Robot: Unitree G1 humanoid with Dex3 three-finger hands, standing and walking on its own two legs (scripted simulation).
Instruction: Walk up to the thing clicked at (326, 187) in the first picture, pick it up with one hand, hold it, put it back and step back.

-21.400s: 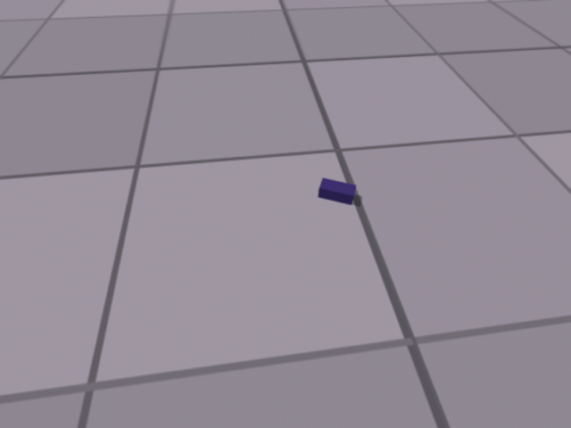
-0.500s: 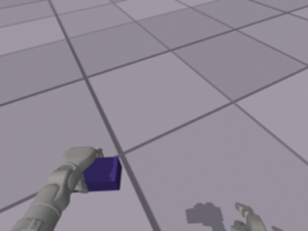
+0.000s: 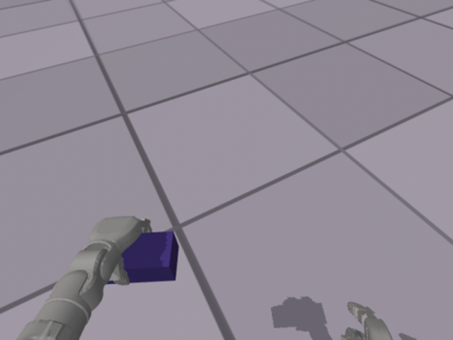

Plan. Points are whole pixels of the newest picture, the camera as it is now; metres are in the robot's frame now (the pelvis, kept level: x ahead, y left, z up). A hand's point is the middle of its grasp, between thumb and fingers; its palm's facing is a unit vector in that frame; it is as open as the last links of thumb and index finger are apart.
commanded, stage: crouch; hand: left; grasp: from above
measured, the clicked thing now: (133, 257) +0.29 +0.21 -0.07
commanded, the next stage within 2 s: lower in 1.96 s
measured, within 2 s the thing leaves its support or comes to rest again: neither
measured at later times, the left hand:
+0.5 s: hand (140, 273) +0.30 +0.23 -0.17, palm faces -0.45 +0.03 -0.89, open 10.6 cm
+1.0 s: hand (163, 289) +0.34 +0.23 -0.42, palm faces -0.46 +0.02 -0.89, open 10.6 cm
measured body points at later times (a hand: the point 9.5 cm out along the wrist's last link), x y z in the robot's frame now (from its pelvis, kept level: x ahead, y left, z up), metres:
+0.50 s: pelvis -0.02 +0.00 -0.07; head +0.06 +0.01 +0.38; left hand +0.32 +0.23 -0.12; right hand +0.08 -0.28 -0.18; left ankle +0.01 +0.13 -0.74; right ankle +0.01 -0.14 -0.74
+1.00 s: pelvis -0.07 +0.01 -0.27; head +0.12 +0.03 +0.14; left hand +0.36 +0.23 -0.36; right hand -0.02 -0.26 -0.40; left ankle +0.01 +0.13 -0.74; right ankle +0.01 -0.13 -0.74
